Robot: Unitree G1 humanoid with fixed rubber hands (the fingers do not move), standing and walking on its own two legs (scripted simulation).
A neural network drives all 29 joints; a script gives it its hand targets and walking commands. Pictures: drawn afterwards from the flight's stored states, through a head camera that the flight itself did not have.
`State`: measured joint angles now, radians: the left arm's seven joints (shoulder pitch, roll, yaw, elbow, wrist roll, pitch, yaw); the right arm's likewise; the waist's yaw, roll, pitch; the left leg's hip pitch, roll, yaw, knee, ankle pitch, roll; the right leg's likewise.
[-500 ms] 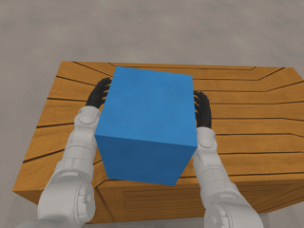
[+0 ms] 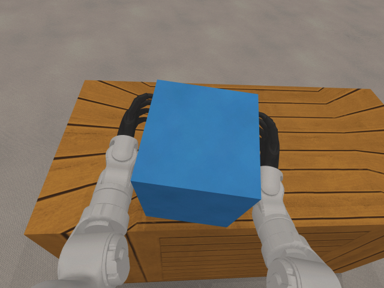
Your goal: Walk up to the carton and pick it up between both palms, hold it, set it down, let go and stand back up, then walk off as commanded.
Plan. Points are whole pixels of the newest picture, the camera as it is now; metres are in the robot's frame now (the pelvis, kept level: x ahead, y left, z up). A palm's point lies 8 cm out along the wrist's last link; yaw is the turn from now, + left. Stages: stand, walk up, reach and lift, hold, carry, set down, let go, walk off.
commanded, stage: reach and lift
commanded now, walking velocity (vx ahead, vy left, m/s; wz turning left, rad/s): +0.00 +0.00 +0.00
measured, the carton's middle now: (195, 161) +0.37 +0.00 +0.05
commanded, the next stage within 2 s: none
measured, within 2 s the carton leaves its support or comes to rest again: neither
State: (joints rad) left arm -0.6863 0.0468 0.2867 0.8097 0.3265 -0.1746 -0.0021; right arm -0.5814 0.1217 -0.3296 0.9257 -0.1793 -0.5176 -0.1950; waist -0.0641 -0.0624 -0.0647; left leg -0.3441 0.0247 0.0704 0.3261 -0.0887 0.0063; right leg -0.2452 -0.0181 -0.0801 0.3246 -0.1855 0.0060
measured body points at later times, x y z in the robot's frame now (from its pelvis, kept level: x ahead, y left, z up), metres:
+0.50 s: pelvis +0.00 +0.00 +0.00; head +0.00 +0.03 +0.45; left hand +0.42 +0.14 +0.11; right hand +0.39 -0.15 +0.11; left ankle +0.04 +0.11 -0.75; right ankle -0.02 -0.12 -0.75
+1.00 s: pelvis -0.02 +0.01 +0.00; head -0.07 +0.05 +0.45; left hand +0.39 +0.16 +0.20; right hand +0.37 -0.14 +0.19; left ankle +0.04 +0.11 -0.75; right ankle -0.02 -0.12 -0.75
